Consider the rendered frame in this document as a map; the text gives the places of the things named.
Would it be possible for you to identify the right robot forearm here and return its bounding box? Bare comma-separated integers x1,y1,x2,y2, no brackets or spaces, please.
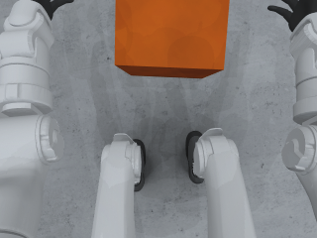
289,12,317,126

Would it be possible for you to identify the carton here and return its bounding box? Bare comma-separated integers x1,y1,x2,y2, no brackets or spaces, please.
114,0,230,79

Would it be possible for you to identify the robot right hand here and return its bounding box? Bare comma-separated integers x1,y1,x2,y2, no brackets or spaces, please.
267,0,317,32

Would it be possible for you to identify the left robot upper arm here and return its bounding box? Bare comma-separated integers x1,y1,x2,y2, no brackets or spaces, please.
0,114,64,238

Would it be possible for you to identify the robot left thigh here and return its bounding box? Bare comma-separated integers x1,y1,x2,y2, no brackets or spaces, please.
91,141,142,238

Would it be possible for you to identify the robot left shin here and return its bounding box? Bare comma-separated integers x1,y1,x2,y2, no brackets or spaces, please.
100,133,141,184

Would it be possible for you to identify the right robot upper arm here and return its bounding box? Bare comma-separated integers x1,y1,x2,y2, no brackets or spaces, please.
281,124,317,222

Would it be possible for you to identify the left robot forearm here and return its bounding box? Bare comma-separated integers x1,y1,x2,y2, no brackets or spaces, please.
0,0,54,118

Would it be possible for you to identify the robot left hand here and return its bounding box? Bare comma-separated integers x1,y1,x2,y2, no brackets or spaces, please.
31,0,74,20

